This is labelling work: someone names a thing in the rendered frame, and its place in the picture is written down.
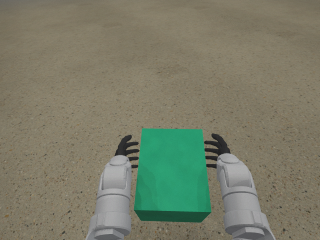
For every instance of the carton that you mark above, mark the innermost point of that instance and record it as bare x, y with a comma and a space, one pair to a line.
172, 180

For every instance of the right robot forearm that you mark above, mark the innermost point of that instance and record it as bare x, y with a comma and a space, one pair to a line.
243, 216

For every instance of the robot right hand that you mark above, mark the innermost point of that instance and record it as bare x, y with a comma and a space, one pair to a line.
222, 149

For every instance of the left robot forearm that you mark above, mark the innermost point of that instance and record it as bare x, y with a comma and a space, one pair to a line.
111, 220

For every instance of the robot left hand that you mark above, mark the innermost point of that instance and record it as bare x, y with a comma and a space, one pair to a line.
124, 145

